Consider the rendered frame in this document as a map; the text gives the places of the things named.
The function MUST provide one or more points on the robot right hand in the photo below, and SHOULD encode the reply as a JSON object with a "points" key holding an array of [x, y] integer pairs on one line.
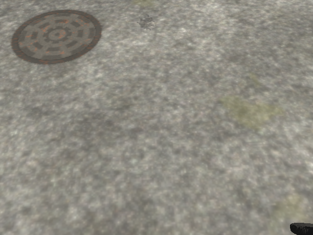
{"points": [[301, 228]]}

